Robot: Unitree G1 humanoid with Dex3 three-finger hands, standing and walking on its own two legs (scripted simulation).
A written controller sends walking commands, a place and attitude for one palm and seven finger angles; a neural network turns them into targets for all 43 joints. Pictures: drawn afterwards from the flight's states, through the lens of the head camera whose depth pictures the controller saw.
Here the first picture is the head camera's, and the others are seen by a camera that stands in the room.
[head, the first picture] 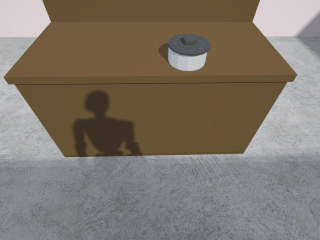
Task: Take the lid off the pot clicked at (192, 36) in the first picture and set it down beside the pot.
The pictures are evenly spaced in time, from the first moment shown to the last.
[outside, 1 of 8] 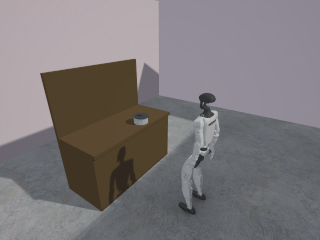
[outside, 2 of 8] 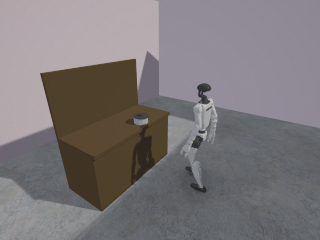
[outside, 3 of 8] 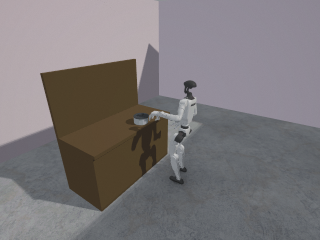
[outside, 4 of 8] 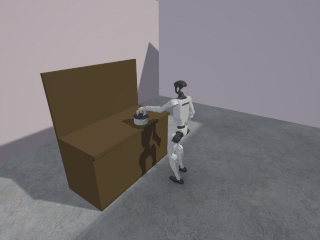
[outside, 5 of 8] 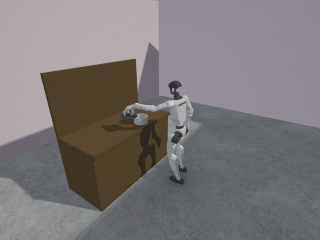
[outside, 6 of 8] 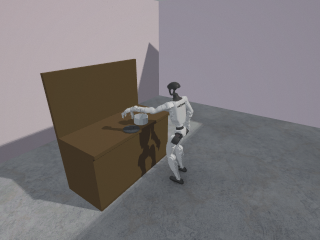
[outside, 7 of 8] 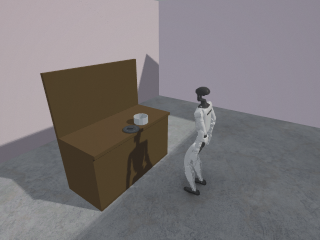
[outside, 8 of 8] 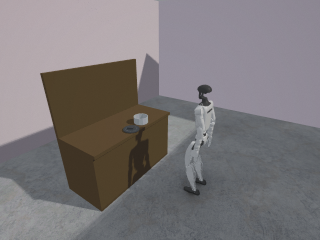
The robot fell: no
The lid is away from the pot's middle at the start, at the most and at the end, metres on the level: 0.00 0.25 0.23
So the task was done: yes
